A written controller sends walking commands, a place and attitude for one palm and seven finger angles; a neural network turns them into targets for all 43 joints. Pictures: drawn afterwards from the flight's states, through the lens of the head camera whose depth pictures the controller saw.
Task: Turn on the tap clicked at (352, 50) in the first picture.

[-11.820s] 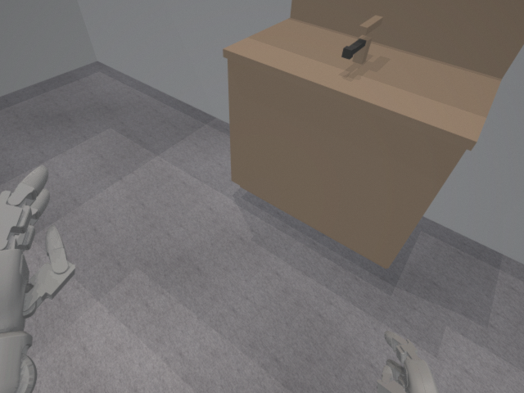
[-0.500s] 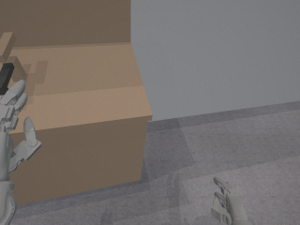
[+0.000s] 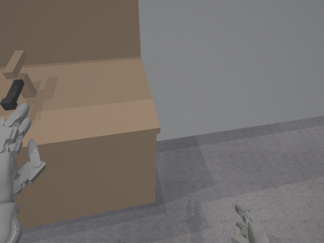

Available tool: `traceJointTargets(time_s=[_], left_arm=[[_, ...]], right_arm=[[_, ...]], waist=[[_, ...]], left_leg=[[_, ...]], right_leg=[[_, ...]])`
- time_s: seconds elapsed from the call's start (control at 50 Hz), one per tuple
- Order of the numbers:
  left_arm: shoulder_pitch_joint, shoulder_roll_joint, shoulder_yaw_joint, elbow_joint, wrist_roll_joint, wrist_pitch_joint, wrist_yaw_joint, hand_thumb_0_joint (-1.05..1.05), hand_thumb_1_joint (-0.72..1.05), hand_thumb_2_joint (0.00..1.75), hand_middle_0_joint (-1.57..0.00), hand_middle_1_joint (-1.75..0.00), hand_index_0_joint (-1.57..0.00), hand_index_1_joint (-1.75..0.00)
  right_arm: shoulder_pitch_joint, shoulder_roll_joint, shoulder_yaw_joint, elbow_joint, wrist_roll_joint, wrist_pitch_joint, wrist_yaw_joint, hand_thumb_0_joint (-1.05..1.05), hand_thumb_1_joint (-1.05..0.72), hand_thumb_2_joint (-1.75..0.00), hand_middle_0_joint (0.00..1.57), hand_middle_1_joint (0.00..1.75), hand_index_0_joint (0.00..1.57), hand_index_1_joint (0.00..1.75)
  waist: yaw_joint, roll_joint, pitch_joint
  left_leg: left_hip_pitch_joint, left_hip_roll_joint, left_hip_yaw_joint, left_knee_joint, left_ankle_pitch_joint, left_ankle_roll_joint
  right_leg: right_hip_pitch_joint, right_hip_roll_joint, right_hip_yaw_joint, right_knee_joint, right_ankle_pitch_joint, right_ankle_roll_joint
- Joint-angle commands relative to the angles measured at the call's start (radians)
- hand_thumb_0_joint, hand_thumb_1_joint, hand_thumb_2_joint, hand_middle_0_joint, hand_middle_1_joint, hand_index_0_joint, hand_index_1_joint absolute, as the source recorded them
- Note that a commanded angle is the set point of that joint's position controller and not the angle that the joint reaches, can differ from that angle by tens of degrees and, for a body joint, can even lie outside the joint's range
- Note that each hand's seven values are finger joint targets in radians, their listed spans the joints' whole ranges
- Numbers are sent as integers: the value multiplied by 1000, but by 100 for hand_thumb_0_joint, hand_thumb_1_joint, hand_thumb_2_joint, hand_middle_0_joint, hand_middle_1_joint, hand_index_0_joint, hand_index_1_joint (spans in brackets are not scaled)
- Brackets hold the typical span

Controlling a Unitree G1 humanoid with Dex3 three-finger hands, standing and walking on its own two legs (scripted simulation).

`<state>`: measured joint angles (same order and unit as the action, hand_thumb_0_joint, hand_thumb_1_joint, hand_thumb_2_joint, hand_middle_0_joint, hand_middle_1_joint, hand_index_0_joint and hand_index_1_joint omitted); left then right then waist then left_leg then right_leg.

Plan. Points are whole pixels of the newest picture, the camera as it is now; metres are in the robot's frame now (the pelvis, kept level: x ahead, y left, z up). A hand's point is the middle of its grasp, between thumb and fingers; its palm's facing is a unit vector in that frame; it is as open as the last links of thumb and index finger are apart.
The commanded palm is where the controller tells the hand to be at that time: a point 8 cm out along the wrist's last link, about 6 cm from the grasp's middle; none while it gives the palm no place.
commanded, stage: look again from close up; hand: left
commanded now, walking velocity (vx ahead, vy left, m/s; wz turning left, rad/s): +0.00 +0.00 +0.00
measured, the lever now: (9, 104) +0.45 +0.51 +0.06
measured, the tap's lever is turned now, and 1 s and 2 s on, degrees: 0 0 0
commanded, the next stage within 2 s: shuffle to correct the standing spot in 0.08 s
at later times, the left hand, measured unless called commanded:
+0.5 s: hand (52, 155) +0.24 +0.25 +0.14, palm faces +0.36 -0.87 -0.35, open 7.4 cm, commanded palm +0.19 +0.28 +0.17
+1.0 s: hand (37, 124) +0.31 +0.31 +0.15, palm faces +0.33 -0.86 -0.38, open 7.4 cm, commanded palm +0.26 +0.36 +0.17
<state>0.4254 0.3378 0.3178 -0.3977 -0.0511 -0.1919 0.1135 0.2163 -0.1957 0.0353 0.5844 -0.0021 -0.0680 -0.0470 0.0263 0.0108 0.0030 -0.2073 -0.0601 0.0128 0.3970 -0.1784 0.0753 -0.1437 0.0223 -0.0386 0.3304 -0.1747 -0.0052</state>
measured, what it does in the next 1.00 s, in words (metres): steps to the left: left foot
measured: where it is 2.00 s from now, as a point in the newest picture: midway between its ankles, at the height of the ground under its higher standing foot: outside the picture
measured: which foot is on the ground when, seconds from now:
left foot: down 0.00-0.78, up 0.80-0.96, down 0.98-1.00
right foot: down 0.00-1.00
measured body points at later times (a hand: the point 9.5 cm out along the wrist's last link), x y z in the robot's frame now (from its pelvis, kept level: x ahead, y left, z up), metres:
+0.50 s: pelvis +0.03 +0.01 -0.01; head +0.03 +0.02 +0.44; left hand +0.21 +0.29 +0.16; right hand +0.19 -0.24 -0.08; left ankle +0.02 +0.06 -0.74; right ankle +0.00 -0.12 -0.74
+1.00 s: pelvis +0.08 +0.09 -0.04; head +0.11 +0.10 +0.41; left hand +0.28 +0.35 +0.17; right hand +0.23 -0.17 -0.12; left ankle +0.16 +0.26 -0.75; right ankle +0.04 -0.09 -0.74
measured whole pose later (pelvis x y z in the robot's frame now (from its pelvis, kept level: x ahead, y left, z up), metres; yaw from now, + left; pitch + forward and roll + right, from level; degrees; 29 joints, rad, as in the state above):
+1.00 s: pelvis +0.08 +0.09 -0.04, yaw -3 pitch -3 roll +0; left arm 0.46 0.36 0.36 -0.58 -0.04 -0.23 0.13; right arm 0.22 -0.25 -0.03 0.59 0.01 -0.05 -0.03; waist 0.01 -0.02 0.10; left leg -0.39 0.09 -0.05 0.69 -0.26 -0.04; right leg -0.25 -0.15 -0.04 0.74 -0.43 0.09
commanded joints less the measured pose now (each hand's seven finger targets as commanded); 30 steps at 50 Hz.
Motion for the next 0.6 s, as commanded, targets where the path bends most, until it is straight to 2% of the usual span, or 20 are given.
traceJointTargets(time_s=[0.0,0.06,0.12,0.16,0.18,0.24,0.28,0.3,0.34,0.36,0.4,0.44,0.46,0.48,0.5,0.52,0.54,0.56,0.58], left_arm=[[-119,163,97,-192,0,-62,17,0,90,90,-20,-30,-20,-30],[-131,175,103,-211,1,-63,19,0,90,90,-20,-30,-20,-30],[-117,167,99,-215,0,-62,19,0,90,90,-20,-30,-20,-30],[-114,176,104,-236,-2,-63,18,0,90,90,-20,-30,-20,-30],[-102,182,111,-236,-2,-65,19,0,90,90,-20,-30,-20,-30],[-54,180,111,-234,-6,-66,20,0,90,90,-20,-30,-20,-30],[-28,180,115,-231,-10,-65,20,0,90,90,-20,-30,-20,-30],[-28,180,111,-231,-9,-65,21,0,90,90,-20,-30,-20,-30],[-31,183,115,-233,-9,-69,23,0,90,90,-20,-30,-20,-30],[-51,192,117,-241,-7,-71,25,0,90,90,-20,-30,-20,-30],[-55,196,120,-238,-7,-78,26,0,90,90,-20,-30,-20,-30],[-74,204,126,-251,-8,-83,26,0,90,90,-20,-30,-20,-30],[-96,205,124,-267,-9,-86,24,0,90,90,-20,-30,-20,-30],[-85,210,130,-279,-10,-89,22,0,90,90,-20,-30,-20,-30],[-78,214,135,-287,-9,-92,23,0,90,90,-20,-30,-20,-30],[-72,218,137,-298,-9,-94,22,0,90,90,-20,-30,-20,-30],[-83,218,131,-321,-8,-96,21,0,90,90,-20,-30,-20,-30],[-93,225,132,-339,-7,-95,19,0,90,90,-20,-30,-20,-30],[-88,222,125,-356,-1,-96,20,0,90,90,-20,-30,-20,-30]], right_arm=[[-108,-128,-53,-166,5,-52,-16,0,-90,-90,20,30,20,30],[-113,-128,-53,-168,4,-53,-15,0,-90,-90,20,30,20,30],[-102,-129,-56,-166,5,-55,-12,0,-90,-90,20,30,20,30],[-108,-130,-55,-168,5,-55,-10,0,-90,-90,20,30,20,30],[-106,-131,-56,-169,3,-55,-10,0,-90,-90,20,30,20,30],[-104,-137,-64,-173,-1,-55,-4,0,-90,-90,20,30,20,30],[-108,-140,-68,-174,-4,-53,-1,0,-90,-90,20,30,20,30],[-105,-145,-68,-174,-4,-50,1,0,-90,-90,20,30,20,30],[-106,-150,-72,-174,-2,-45,5,0,-90,-90,20,30,20,30],[-108,-154,-73,-172,0,-41,7,0,-90,-90,20,30,20,30],[-105,-152,-71,-172,2,-39,9,0,-90,-90,20,30,20,30],[-99,-155,-73,-169,4,-36,12,0,-90,-90,20,30,20,30],[-102,-161,-75,-166,6,-33,12,0,-90,-90,20,30,20,30],[-105,-161,-74,-171,5,-32,10,0,-90,-90,20,30,20,30],[-105,-167,-72,-175,4,-31,9,0,-90,-90,20,30,20,30],[-99,-160,-74,-181,3,-34,6,0,-90,-90,20,30,20,30],[-90,-158,-76,-183,-1,-38,7,0,-90,-90,20,30,20,30],[-87,-150,-74,-184,-5,-44,8,0,-90,-90,20,30,20,30],[-77,-148,-76,-182,-9,-48,11,0,-90,-90,20,30,20,30]], waist=[[-3,27,-49],[-5,43,-56],[-6,29,-74],[-9,62,-80],[-7,58,-90],[-12,32,-122],[-14,-10,-116],[-17,-11,-104],[-18,-46,-93],[-22,-35,-86],[-22,-47,-70],[-27,-32,-75],[-34,33,-80],[-28,83,-86],[-25,135,-103],[-23,140,-113],[-26,155,-109],[-26,176,-93],[-27,159,-99]], left_leg=[[-49,100,-123,-141,-130,-68],[-40,87,-109,-126,-118,-66],[-24,77,-102,-105,-72,-65],[-5,73,-95,-95,-40,-68],[-10,73,-91,-86,-34,-65],[-10,64,-70,-17,-41,-49],[-32,62,-66,37,-65,-45],[-56,62,-69,66,-73,-44],[-101,65,-69,126,-77,-42],[-135,67,-69,153,-80,-46],[-128,73,-62,170,-67,-44],[-67,81,-60,121,-12,-43],[-27,92,-78,87,37,-45],[30,118,-119,47,98,-35],[61,167,-192,5,162,-25],[106,211,-240,-20,226,-19],[151,244,-273,-42,287,-19],[189,263,-277,-50,338,-25],[213,273,-259,-44,388,-24]], right_leg=[[22,-40,79,-74,-48,-6],[20,-45,82,-94,-61,-6],[26,-46,83,-104,-48,-7],[19,-48,80,-107,-33,-8],[30,-52,83,-99,-25,-9],[31,-89,124,-98,-63,-24],[9,-124,177,-106,-125,-41],[3,-147,200,-108,-154,-53],[11,-190,251,-93,-158,-80],[28,-214,264,-78,-151,-94],[4,-231,279,-46,-98,-110],[-17,-204,235,25,-8,-102],[-37,-171,193,86,19,-87],[-82,-111,145,161,48,-64],[-107,-60,82,255,51,-41],[-159,-38,41,317,-12,-24],[-225,-30,28,368,-151,-19],[-287,-32,25,422,-230,-17],[-312,-35,14,457,-270,-20]])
